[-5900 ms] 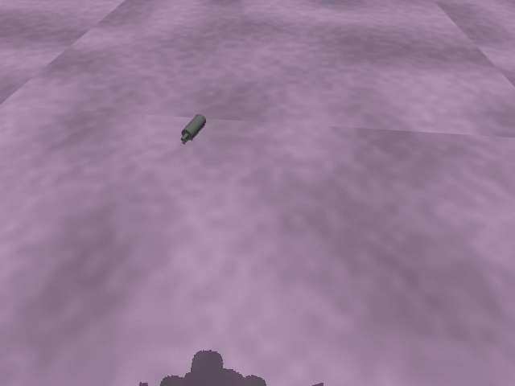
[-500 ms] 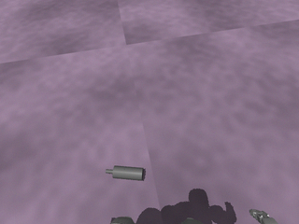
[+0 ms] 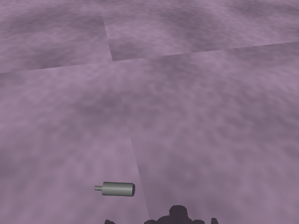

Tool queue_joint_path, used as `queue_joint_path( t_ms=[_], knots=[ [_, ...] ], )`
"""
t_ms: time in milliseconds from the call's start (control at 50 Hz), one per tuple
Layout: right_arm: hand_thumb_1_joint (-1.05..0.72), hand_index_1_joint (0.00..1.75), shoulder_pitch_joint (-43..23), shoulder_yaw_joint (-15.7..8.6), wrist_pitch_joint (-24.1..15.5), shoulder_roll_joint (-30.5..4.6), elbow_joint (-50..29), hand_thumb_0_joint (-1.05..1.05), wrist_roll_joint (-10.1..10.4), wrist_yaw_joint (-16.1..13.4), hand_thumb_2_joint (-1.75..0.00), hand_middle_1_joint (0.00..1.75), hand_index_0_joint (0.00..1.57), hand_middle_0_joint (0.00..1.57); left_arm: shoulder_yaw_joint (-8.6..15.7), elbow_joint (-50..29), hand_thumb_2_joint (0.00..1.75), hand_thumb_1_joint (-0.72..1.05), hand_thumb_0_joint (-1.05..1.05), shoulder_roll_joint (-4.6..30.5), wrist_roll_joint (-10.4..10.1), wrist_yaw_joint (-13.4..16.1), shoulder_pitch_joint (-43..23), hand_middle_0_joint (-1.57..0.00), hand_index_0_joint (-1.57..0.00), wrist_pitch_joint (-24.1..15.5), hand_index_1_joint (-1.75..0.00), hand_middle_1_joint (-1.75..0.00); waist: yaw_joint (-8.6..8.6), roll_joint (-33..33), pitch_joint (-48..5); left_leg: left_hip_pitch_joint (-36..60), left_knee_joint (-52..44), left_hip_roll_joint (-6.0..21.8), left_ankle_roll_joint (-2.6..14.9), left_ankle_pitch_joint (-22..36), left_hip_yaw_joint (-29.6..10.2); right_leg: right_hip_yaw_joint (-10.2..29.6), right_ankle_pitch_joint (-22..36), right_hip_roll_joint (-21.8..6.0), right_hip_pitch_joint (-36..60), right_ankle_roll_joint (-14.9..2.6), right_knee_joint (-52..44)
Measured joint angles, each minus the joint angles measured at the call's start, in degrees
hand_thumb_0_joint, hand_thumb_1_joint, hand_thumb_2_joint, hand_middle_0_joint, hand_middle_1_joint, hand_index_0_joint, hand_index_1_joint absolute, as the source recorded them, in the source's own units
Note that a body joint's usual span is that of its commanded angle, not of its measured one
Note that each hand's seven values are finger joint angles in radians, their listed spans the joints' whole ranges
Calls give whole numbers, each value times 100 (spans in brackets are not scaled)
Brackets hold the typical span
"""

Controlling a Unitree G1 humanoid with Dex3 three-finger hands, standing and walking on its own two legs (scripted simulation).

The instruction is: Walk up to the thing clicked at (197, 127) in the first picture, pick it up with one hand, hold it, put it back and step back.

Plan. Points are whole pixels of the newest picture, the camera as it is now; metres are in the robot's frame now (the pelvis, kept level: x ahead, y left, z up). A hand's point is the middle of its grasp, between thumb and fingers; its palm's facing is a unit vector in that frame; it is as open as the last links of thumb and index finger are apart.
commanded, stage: walk up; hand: left
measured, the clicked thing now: (113, 188) +0.44 +0.20 -0.73
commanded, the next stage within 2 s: stand in 0.84 s
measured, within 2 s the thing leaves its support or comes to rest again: neither
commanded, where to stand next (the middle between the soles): +0.09 +0.01 m, yaw -3 degrees
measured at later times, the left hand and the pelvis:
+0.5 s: hand out of the picture +0.09 +0.25 -0.15, palm faces -0.04 -0.93 -0.35, open 7.4 cm; pelvis +0.00 +0.00 +0.01, yaw -1 degrees
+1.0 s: hand out of the picture +0.10 +0.24 -0.14, palm faces -0.03 -0.94 -0.35, open 7.4 cm; pelvis +0.01 -0.01 +0.01, yaw -1 degrees
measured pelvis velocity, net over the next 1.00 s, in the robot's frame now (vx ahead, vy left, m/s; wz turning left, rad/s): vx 0.01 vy -0.01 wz -0.01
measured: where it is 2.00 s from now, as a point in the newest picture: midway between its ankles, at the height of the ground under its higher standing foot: outside the picture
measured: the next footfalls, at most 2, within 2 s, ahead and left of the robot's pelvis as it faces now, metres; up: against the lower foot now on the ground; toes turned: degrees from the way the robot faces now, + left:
none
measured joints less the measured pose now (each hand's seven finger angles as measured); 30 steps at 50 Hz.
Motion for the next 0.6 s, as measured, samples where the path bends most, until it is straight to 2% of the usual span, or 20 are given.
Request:
queue_joint_path(
  t_ms=[260,600],
  knots=[
    [-90,30,-83,-37,1,-21,210,1,-10,34,-89,30,21,20,-1,252,90,90,1,-82,55,-45,-222,-20,-20,33,-30,-30,-66,149,-77,368,-689,-28,-16,338,57,41,275,-35,286,4,-547],
    [-90,30,95,-48,23,-24,289,1,-53,32,-89,30,21,20,37,307,90,90,1,-217,97,-58,-84,-20,-20,79,-30,-30,-71,138,-80,482,-892,5,-51,404,81,60,310,-5,348,-28,-668]
  ],
)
